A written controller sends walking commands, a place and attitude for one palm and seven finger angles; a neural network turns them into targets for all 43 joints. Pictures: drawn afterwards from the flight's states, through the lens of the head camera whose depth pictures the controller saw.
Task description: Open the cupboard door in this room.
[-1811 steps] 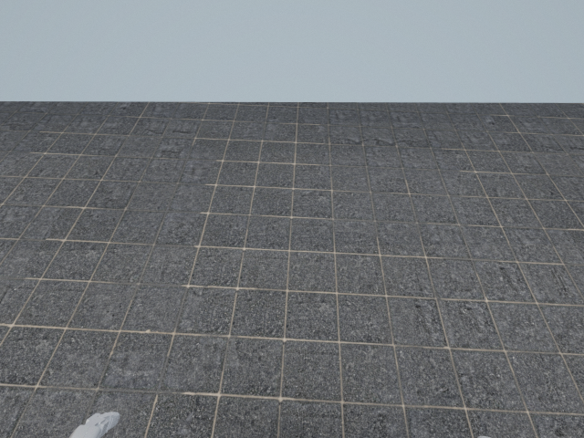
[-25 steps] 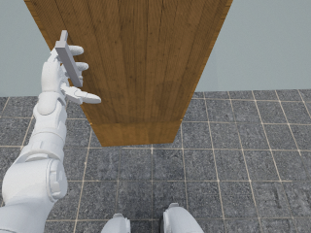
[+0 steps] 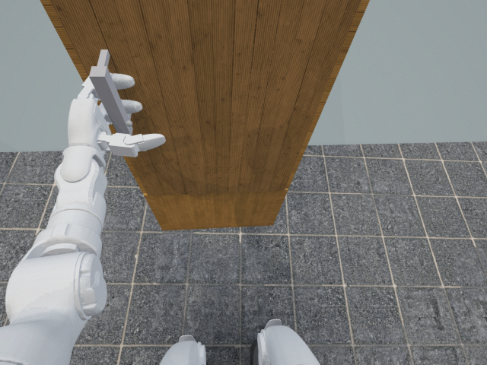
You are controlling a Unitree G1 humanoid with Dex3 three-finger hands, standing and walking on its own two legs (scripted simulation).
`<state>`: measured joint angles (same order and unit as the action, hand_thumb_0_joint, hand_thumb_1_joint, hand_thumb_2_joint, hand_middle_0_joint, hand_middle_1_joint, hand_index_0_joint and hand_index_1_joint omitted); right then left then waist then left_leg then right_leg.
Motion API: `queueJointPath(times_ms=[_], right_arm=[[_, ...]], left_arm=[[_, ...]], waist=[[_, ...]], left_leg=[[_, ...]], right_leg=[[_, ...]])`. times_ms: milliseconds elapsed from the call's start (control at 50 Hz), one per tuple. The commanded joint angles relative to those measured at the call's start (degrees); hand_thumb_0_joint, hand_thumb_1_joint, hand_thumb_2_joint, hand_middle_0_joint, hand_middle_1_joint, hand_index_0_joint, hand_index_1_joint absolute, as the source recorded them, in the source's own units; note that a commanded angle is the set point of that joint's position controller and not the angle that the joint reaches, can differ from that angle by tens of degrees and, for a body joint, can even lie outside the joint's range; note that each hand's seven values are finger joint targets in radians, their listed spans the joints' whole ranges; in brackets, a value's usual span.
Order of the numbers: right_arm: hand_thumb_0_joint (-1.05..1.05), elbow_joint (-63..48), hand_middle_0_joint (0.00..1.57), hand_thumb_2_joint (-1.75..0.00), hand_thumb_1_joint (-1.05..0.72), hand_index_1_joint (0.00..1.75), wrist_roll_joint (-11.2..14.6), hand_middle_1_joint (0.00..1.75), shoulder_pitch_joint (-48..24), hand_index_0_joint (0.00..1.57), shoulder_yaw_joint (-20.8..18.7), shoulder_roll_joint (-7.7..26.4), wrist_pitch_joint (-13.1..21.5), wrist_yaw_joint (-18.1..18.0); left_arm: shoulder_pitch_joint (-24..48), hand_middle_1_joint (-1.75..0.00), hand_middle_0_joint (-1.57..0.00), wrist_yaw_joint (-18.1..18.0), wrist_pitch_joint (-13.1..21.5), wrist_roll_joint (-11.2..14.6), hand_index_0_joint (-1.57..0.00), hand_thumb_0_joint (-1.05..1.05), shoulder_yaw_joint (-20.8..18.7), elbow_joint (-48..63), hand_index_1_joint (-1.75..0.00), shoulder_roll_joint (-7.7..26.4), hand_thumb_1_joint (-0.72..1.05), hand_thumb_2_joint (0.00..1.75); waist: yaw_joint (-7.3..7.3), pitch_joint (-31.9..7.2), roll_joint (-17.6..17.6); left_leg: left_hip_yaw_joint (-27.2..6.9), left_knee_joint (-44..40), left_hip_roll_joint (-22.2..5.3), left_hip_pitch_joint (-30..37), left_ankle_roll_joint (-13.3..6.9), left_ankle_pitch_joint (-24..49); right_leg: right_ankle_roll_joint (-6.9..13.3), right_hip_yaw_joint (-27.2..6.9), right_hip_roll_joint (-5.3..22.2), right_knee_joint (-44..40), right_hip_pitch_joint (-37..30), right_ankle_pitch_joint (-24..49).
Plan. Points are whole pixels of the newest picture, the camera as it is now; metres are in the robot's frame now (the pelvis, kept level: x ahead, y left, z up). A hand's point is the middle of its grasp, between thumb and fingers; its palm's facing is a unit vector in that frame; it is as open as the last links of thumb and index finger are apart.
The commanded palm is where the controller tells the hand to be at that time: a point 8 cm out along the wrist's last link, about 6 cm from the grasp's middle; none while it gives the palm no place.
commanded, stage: close the thumb around the handle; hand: left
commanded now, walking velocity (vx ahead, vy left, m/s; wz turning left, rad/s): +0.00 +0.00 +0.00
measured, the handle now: (115, 97) +0.54 +0.18 +0.08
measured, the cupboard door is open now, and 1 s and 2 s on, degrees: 0 14 41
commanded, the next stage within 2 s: pull the door open along its arc in 0.42 s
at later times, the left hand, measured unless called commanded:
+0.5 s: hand (131, 123) +0.49 +0.15 +0.07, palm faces -0.02 -1.00 -0.01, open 5.4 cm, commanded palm +0.47 +0.20 +0.07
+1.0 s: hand (139, 169) +0.41 +0.13 +0.07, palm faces -0.03 -1.00 +0.02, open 5.7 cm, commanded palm +0.36 +0.19 +0.07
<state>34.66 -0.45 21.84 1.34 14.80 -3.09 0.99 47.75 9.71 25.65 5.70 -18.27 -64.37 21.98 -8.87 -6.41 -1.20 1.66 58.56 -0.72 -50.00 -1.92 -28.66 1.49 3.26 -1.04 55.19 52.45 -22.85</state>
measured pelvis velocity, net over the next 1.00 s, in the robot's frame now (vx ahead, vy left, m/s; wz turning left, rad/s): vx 0.02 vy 0.00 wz -0.02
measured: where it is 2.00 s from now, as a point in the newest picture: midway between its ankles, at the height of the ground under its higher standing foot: outside the picture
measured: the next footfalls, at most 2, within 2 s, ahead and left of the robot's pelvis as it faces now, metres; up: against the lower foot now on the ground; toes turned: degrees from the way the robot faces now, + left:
none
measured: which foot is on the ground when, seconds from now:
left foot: down 0.00-1.00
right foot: down 0.00-1.00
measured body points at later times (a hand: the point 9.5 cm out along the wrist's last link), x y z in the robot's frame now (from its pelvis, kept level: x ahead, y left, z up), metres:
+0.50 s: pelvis +0.00 +0.00 +0.00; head +0.12 +0.01 +0.43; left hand +0.49 +0.20 +0.07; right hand +0.02 -0.26 -0.12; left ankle -0.01 +0.10 -0.67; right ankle +0.03 -0.11 -0.67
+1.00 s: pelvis +0.02 +0.00 +0.02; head +0.09 +0.00 +0.46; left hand +0.40 +0.18 +0.07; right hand +0.09 -0.25 -0.10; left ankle -0.01 +0.10 -0.67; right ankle +0.03 -0.11 -0.67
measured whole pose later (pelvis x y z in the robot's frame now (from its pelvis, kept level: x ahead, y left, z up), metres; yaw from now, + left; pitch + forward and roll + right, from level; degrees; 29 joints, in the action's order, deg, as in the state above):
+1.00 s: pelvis +0.02 +0.00 +0.02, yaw -1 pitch +16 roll -1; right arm 30.6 1.2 20.7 -0.1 13.8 -3.6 2.1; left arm 19.1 6.4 23.0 9.9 -10.2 -34.9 10.7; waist -4.7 -8.0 -1.4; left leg 3.3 52.2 -0.8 -40.4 -1.9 -27.9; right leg 1.3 1.3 -1.6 50.1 44.1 -22.2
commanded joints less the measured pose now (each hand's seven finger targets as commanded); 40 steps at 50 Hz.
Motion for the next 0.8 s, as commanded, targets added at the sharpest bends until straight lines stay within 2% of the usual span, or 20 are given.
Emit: queueJointPath(times_ms=[0,40,80,100,140,180,200,260,280,300,320,360,380,420,460,500,520,580,680,780], right_arm=[[0.0,-2.84,0.2,-0.9,-0.9,0.3,0.31,0.3,8.43,0.2,-3.42,9.76,0.83,-0.87],[0.0,-2.98,0.2,-0.9,-0.9,0.3,0.31,0.3,8.44,0.2,-3.32,9.81,0.93,-0.87],[0.0,-2.93,0.2,-0.9,-0.9,0.3,0.15,0.3,8.65,0.2,-3.35,9.85,1.1,-1.0],[0.0,-2.85,0.2,-0.9,-0.9,0.3,0.14,0.3,8.75,0.2,-3.4,9.86,1.11,-1.01],[0.0,-2.77,0.2,-0.9,-0.9,0.3,0.03,0.3,8.55,0.2,-3.41,9.5,1.25,-0.8],[0.0,-2.81,0.2,-0.9,-0.9,0.3,-0.08,0.3,8.73,0.2,-3.49,9.71,1.25,-0.76],[0.0,-2.87,0.2,-0.9,-0.9,0.3,0.05,0.3,8.74,0.2,-3.44,9.74,1.11,-0.7],[0.0,-3.16,0.2,-0.9,-0.9,0.3,0.08,0.3,8.8,0.2,-3.36,9.59,0.79,-0.68],[0.0,-2.91,0.2,-0.9,-0.9,0.3,0.23,0.3,8.67,0.2,-3.38,9.61,0.73,-0.65],[0.0,-2.92,0.2,-0.9,-0.9,0.3,0.12,0.3,8.8,0.2,-3.42,9.82,0.62,-0.72],[0.0,-2.78,0.2,-0.9,-0.9,0.3,0.23,0.3,8.74,0.2,-3.38,9.91,0.56,-0.76],[0.0,-3.09,0.2,-0.9,-0.9,0.3,0.01,0.3,9.04,0.2,-3.43,9.8,0.78,-0.81],[0.0,-3.17,0.2,-0.9,-0.9,0.3,0.03,0.3,8.91,0.2,-3.5,9.82,0.85,-0.79],[0.0,-2.95,0.2,-0.9,-0.9,0.3,-0.06,0.3,8.98,0.2,-3.45,9.86,0.87,-0.84],[0.0,-2.93,0.2,-0.9,-0.9,0.3,-0.09,0.3,9.16,0.2,-3.43,9.72,0.94,-0.82],[0.0,-2.98,0.2,-0.9,-0.9,0.3,0.03,0.3,8.83,0.2,-3.57,9.72,0.93,-0.74],[0.0,-2.7,0.2,-0.9,-0.9,0.3,0.04,0.3,8.57,0.2,-3.38,9.6,0.92,-0.76],[0.0,-3.22,0.2,-0.9,-0.9,0.3,0.02,0.3,8.59,0.2,-3.75,9.71,0.95,-0.5],[0.0,-5.23,0.2,-0.9,-0.9,0.3,0.49,0.3,7.43,0.2,-3.92,9.29,0.54,-0.06],[0.0,-7.73,0.2,-0.9,-0.9,0.3,1.37,0.3,5.43,0.2,-4.16,8.5,0.41,0.32]], left_arm=[[25.72,-1.29,-0.36,0.49,3.62,0.68,-0.36,0.0,-0.47,11.0,-1.29,11.32,0.34,0.66],[26.08,-1.3,-0.37,0.39,3.2,0.77,-0.37,0.0,-0.15,10.36,-1.3,10.8,0.45,0.71],[27.98,-1.31,-0.38,0.26,3.84,0.6,-0.38,0.0,-1.02,12.76,-1.31,12.34,0.56,0.76],[26.5,-1.32,-0.38,0.12,3.96,0.48,-0.38,0.0,-1.83,12.02,-1.32,13.01,0.62,0.78],[26.53,-1.33,-0.39,0.1,4.35,0.65,-0.39,0.0,-0.5,13.01,-1.33,11.1,0.73,0.83],[25.85,-1.34,-0.4,0.14,4.88,0.67,-0.4,0.0,-1.6,13.73,-1.34,12.46,0.84,0.88],[23.53,-1.35,-0.4,0.15,4.44,0.67,-0.4,0.0,-2.04,12.22,-1.35,12.65,0.9,0.9],[24.17,-1.35,-0.4,0.13,3.74,0.47,-0.4,0.0,-0.5,11.61,-1.35,10.97,0.9,0.9],[24.75,-1.35,-0.4,0.18,3.35,0.33,-0.4,0.0,0.65,10.97,-1.35,9.81,0.9,0.9],[24.52,-1.35,-0.4,-0.07,3.07,0.37,-0.4,0.0,-0.73,10.17,-1.35,11.19,0.9,0.9],[25.12,-1.35,-0.4,-0.1,2.8,0.16,-0.4,0.0,-0.06,9.47,-1.35,10.96,0.9,0.9],[27.12,-1.35,-0.4,-0.35,3.38,0.28,-0.4,0.0,-0.26,11.65,-1.35,10.98,0.9,0.9],[26.28,-1.35,-0.4,-0.37,3.69,0.31,-0.4,0.0,-1.19,12.24,-1.35,11.94,0.9,0.9],[26.18,-1.35,-0.4,-0.47,4.12,0.48,-0.4,0.0,-1.92,12.43,-1.35,12.66,0.9,0.9],[26.18,-1.35,-0.4,-0.34,4.24,0.64,-0.4,0.0,-1.08,12.15,-1.35,11.61,0.9,0.9],[24.74,-1.35,-0.4,-0.25,4.35,0.64,-0.4,0.0,-1.82,12.71,-1.35,12.21,0.9,0.9],[27.23,-1.35,-0.4,-0.27,4.37,0.58,-0.4,0.0,0.38,13.0,-1.35,10.25,0.9,0.9],[22.76,-1.35,-0.4,-0.35,4.72,0.85,-0.4,0.0,-0.84,14.36,-1.35,10.59,0.9,0.9],[13.86,-1.35,-0.4,0.19,4.24,1.8,-0.4,0.0,-0.22,19.99,-1.35,9.05,0.9,0.9],[-0.43,-1.35,-0.4,0.23,2.88,3.58,-0.4,0.0,1.23,26.81,-1.35,5.39,0.9,0.9]], waist=[[-1.33,-23.78,-2.32],[-1.41,-23.34,-1.93],[-1.07,-26.65,-4.15],[-0.53,-27.44,-4.07],[-0.89,-27.65,-4.36],[-0.42,-28.87,-4.94],[0.02,-28.0,-4.0],[-0.5,-25.74,-3.72],[-1.24,-24.76,-2.89],[-0.73,-24.11,-2.67],[-1.44,-22.81,-2.27],[-1.25,-24.52,-3.0],[-0.47,-26.42,-4.27],[-0.51,-27.12,-3.35],[-0.95,-26.54,-3.55],[-0.19,-27.6,-3.96],[-1.45,-26.43,-3.94],[0.27,-28.37,-4.46],[2.59,-29.9,-4.56],[4.67,-26.3,-1.05]], left_leg=[[-3.59,-6.34,0.52,11.74,0.49,21.18],[-3.68,-6.75,0.73,10.71,0.4,19.22],[-3.9,-6.23,0.72,12.93,0.51,21.47],[-3.95,-6.01,0.63,13.46,0.61,22.33],[-3.79,-5.86,0.6,14.16,0.65,23.33],[-4.1,-5.7,0.45,15.18,0.83,25.6],[-3.85,-5.82,0.47,14.35,0.77,25.31],[-3.87,-6.2,0.55,12.98,0.64,24.46],[-3.97,-6.33,0.38,13.13,0.69,23.53],[-3.89,-6.4,0.52,11.91,0.63,22.43],[-3.93,-6.6,0.46,11.46,0.58,21.09],[-4.0,-6.41,0.71,12.37,0.43,21.74],[-3.86,-6.31,0.7,13.12,0.64,22.6],[-4.01,-6.06,0.6,13.19,0.67,23.28],[-4.1,-6.0,0.56,13.6,0.66,24.17],[-3.73,-5.91,0.6,13.67,0.74,24.47],[-4.06,-6.0,0.4,14.07,0.79,24.12],[-4.14,-6.25,0.29,16.26,1.07,26.86],[-3.34,-7.33,0.28,17.48,1.15,30.38],[-1.93,-9.48,0.26,15.65,0.74,30.65]], right_leg=[[-0.41,-2.32,-1.22,-5.27,-15.69,18.45],[-0.39,-2.35,-1.2,-5.61,-15.89,16.84],[-0.32,-2.45,-1.12,-4.9,-15.83,18.16],[-0.21,-2.39,-1.14,-4.72,-15.86,18.49],[-0.34,-2.32,-1.17,-4.87,-16.02,19.39],[-0.27,-2.18,-1.23,-4.35,-16.24,20.62],[-0.22,-2.2,-1.34,-4.57,-16.53,20.59],[-0.18,-1.99,-1.34,-4.57,-16.32,20.2],[-0.35,-1.81,-1.32,-4.88,-15.06,19.26],[-0.32,-2.0,-1.29,-5.04,-15.47,18.6],[-0.35,-1.96,-1.3,-5.26,-14.64,17.51],[-0.24,-2.11,-1.32,-4.98,-15.3,18.07],[-0.19,-2.28,-1.25,-4.85,-16.01,18.71],[-0.26,-2.26,-1.2,-4.62,-16.3,19.24],[-0.19,-2.05,-1.29,-4.59,-16.02,19.8],[-0.26,-2.28,-1.24,-4.62,-16.74,20.4],[-0.35,-2.01,-1.24,-4.67,-15.11,19.73],[-0.1,-1.71,-1.37,-4.5,-15.95,20.73],[-0.01,-1.69,-1.47,-4.98,-19.63,23.67],[-0.05,-1.74,-1.47,-6.51,-24.18,26.17]])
